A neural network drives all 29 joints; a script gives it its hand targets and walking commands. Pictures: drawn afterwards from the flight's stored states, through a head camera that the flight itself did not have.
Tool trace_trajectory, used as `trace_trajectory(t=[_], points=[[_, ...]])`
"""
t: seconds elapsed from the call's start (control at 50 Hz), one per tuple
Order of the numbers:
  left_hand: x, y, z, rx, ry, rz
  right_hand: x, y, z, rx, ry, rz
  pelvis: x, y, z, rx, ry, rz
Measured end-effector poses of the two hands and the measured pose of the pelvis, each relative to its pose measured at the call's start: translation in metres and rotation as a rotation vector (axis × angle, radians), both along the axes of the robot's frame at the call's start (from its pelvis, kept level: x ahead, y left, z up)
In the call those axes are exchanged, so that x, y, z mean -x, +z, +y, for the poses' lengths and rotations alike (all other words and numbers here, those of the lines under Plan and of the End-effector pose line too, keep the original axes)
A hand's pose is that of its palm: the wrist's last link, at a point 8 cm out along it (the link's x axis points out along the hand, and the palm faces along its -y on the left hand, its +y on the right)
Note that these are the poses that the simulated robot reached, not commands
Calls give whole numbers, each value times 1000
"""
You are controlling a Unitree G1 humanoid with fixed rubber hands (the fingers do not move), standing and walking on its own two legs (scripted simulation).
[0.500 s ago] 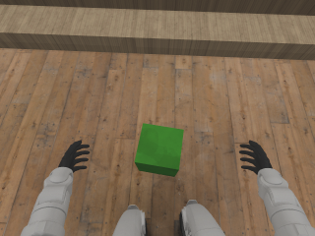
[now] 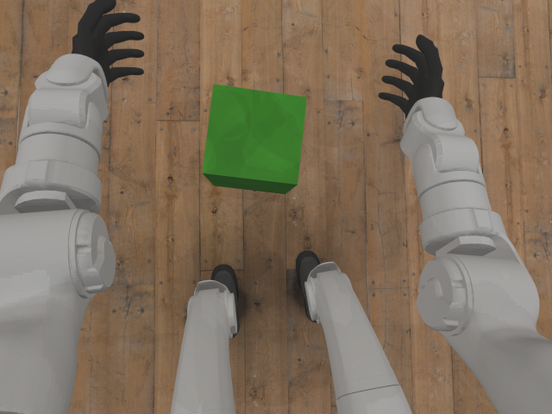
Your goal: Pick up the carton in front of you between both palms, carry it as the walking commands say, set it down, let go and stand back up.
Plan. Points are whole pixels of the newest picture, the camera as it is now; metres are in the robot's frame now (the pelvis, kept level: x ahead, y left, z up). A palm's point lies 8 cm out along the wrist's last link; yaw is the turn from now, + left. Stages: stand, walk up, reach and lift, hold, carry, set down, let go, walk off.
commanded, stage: reach and lift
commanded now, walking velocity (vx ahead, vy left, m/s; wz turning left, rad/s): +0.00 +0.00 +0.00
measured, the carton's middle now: (254, 147) +0.54 -0.03 -0.53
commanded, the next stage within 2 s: none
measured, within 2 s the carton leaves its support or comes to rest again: leaves its support in 1.78 s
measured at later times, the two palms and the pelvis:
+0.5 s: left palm (156, 98) +0.58 +0.14 -0.26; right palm (366, 121) +0.50 -0.22 -0.25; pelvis +0.03 +0.00 -0.10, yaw -3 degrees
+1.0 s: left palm (180, 133) +0.57 +0.14 -0.45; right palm (334, 149) +0.49 -0.21 -0.45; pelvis -0.03 +0.00 -0.27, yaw -4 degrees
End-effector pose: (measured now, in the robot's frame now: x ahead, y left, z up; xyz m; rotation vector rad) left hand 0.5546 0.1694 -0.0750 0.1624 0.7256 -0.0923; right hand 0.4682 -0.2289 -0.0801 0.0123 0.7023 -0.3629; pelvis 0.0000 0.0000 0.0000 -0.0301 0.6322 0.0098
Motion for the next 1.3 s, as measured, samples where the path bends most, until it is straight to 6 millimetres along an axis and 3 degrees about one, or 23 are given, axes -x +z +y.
trace_trajectory(t=[0.18,0.34,0.42,0.58,0.68,0.82,1.04,1.18,1.3], points=[[-44,-33,-11,15,-8,-56,-39,-31,14,8,-5,-47,-18,-6,1,9,2,136],[-38,-86,-17,34,6,-20,-34,-78,14,0,-5,-7,-39,-25,0,25,0,263],[-29,-133,-25,37,14,-4,-29,-120,11,-3,-6,12,-39,-55,-2,33,-3,310],[-20,-236,-21,-7,27,-27,-25,-220,8,-3,0,2,-20,-138,-6,35,-20,316],[-15,-283,-13,-7,43,-48,-22,-266,8,-4,7,-10,-2,-188,-6,36,-27,251],[-22,-315,-15,7,42,-43,-25,-307,9,-12,12,18,20,-237,-5,40,-29,151],[-13,-384,-28,14,29,26,-19,-376,18,-31,34,79,24,-269,-2,40,-39,48],[-27,-386,-28,2,22,-30,-40,-372,12,-16,27,25,16,-280,-2,42,-46,25],[-33,-379,-43,22,-3,-36,-36,-377,22,-46,35,45,13,-283,-3,43,-45,29]])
